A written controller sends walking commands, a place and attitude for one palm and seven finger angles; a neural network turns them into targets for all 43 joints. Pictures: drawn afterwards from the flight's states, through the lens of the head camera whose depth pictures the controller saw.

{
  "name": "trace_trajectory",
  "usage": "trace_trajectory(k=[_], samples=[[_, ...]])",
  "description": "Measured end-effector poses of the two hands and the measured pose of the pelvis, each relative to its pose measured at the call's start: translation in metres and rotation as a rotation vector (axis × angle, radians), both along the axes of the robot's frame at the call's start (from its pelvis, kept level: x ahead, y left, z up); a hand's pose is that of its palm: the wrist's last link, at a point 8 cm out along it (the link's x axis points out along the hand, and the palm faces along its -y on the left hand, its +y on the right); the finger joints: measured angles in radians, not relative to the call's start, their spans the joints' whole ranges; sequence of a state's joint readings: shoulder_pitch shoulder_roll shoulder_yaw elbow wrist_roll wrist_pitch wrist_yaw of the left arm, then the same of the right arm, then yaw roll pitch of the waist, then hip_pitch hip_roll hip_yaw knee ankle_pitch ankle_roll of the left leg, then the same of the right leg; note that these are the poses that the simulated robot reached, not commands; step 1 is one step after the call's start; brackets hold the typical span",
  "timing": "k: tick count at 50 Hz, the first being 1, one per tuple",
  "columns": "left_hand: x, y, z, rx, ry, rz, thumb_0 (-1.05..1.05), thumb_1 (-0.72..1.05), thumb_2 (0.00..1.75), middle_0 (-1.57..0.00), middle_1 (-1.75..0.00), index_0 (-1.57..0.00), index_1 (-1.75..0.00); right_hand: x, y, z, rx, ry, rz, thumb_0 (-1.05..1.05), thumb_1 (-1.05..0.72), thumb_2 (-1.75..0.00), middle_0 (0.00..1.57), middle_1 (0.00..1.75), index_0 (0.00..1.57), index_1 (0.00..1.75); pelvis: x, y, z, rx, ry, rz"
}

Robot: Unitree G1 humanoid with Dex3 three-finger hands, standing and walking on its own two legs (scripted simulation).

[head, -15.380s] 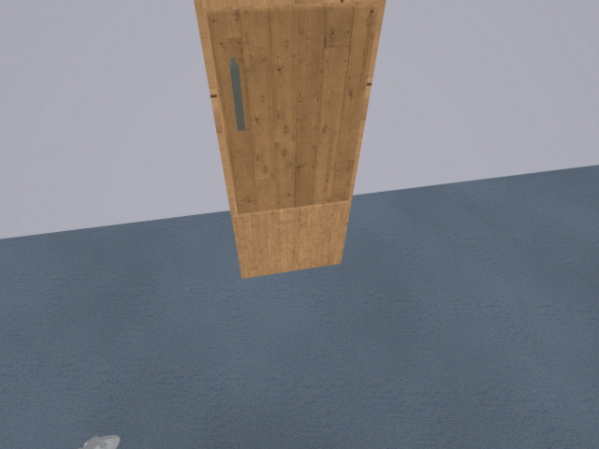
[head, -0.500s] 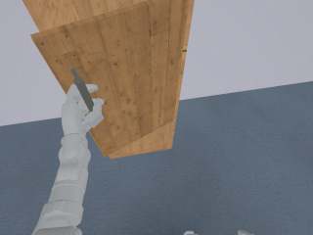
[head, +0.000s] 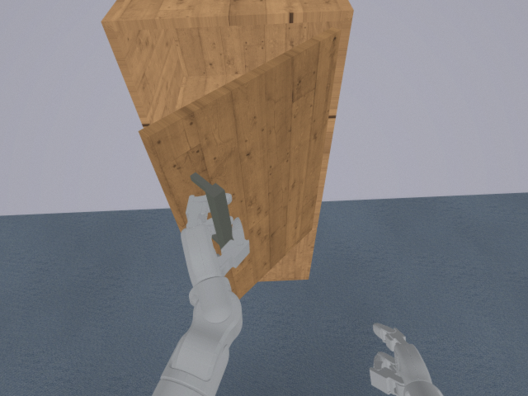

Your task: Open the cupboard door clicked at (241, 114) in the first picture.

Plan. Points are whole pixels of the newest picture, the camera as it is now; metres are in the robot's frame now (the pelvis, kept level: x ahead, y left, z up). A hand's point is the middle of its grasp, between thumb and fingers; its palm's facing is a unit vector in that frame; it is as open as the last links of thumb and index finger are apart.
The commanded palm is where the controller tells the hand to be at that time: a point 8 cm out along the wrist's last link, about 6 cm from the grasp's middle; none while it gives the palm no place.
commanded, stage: open thumb and fingers to let go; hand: left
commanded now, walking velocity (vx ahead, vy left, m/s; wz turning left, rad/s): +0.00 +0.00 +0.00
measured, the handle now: (214, 217) +0.37 +0.10 +0.07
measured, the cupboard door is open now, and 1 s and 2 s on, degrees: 44 41 43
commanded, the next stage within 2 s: slide the hand sideways off the handle in 0.78 s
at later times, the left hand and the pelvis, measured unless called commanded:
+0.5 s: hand (231, 241) +0.32 +0.06 +0.08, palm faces +0.45 -0.89 -0.04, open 12.9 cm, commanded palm +0.28 +0.10 +0.06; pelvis -0.04 +0.00 -0.01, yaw +0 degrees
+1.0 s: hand (233, 249) +0.31 +0.06 +0.07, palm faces +0.19 -0.98 -0.09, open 16.1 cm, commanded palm +0.28 +0.10 +0.06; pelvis -0.06 +0.02 -0.01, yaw -1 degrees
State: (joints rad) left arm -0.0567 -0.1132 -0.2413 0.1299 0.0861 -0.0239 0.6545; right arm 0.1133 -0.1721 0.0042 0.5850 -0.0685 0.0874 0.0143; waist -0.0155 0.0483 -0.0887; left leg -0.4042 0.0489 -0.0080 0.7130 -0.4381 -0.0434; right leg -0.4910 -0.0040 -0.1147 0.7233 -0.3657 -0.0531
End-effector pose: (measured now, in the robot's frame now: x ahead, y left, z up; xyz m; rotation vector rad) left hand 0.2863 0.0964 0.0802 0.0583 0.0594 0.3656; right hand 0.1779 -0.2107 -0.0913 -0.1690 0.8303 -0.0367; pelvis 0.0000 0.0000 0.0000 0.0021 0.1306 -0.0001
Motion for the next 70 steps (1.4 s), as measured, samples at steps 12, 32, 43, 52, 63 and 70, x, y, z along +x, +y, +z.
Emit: trace_trajectory(k=[12,32,43,52,63,70], samples=[[0.0,0.007,0.0,0.009,-0.009,0.1,0.02,0.38,0.69,-0.34,-1.26,-0.34,-1.27,-0.035,-0.017,-0.021,-0.015,0.065,-0.007,0.01,-0.9,-0.9,0.2,0.3,0.2,0.3,-0.016,-0.012,-0.004,0.018,0.015,0.015],[-0.001,0.005,-0.002,-0.016,-0.046,0.097,0.0,-0.46,0.32,-0.27,-0.97,-0.27,-0.97,-0.092,-0.016,-0.027,-0.058,0.079,-0.063,0.02,-0.9,-0.9,0.2,0.3,0.2,0.3,-0.051,0.005,-0.008,0.016,0.017,-0.006],[-0.001,-0.004,-0.002,-0.008,-0.052,0.053,-0.01,-0.5,0.3,-0.22,-0.53,-0.21,-0.52,-0.098,0.009,-0.03,-0.031,0.072,-0.051,0.01,-0.9,-0.9,0.2,0.3,0.21,0.3,-0.055,0.02,-0.012,0.013,0.022,-0.02],[-0.005,0.021,-0.006,0.077,-0.096,-0.301,-0.01,-0.5,0.3,-0.21,-0.37,-0.11,-0.41,-0.104,0.013,-0.026,-0.049,0.055,-0.049,0.01,-0.9,-0.9,0.2,0.3,0.21,0.3,-0.059,0.024,-0.011,0.013,-0.009,-0.013],[-0.01,0.022,-0.005,-0.076,-0.093,-0.368,-0.01,-0.51,0.3,-0.12,-0.31,-0.12,-0.31,-0.106,0.014,-0.015,-0.03,-0.001,-0.035,0.02,-0.9,-0.9,0.2,0.3,0.2,0.3,-0.056,0.033,-0.006,0.014,-0.027,-0.023],[-0.016,0.021,-0.007,-0.027,-0.104,-0.384,-0.01,-0.5,0.3,-0.13,-0.3,-0.11,-0.29,-0.094,0.016,-0.01,-0.012,-0.017,-0.032,0.02,-0.9,-0.9,0.2,0.3,0.21,0.3,-0.049,0.03,-0.005,0.016,-0.025,-0.037]])
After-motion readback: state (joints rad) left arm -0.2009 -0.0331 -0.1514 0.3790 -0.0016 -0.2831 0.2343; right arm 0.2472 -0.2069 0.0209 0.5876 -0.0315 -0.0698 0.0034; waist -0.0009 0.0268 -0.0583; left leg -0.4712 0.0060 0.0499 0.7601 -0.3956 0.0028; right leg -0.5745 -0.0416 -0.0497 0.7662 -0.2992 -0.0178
